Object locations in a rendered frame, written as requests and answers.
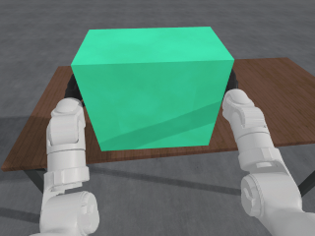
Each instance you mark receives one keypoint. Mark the robot right upper arm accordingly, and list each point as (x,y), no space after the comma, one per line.
(274,199)

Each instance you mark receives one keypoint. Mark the robot left forearm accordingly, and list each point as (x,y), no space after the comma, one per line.
(65,149)

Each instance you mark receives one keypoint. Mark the robot right forearm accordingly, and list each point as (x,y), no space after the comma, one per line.
(257,153)

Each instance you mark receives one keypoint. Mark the carton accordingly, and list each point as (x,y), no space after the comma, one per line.
(152,87)

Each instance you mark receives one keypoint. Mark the right robot hand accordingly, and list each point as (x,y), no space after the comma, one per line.
(232,82)

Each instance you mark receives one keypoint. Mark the robot left upper arm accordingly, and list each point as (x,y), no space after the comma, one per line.
(72,214)

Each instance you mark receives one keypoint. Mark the table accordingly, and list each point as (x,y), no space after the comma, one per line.
(281,89)

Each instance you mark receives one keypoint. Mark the left robot hand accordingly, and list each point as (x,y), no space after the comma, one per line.
(72,90)

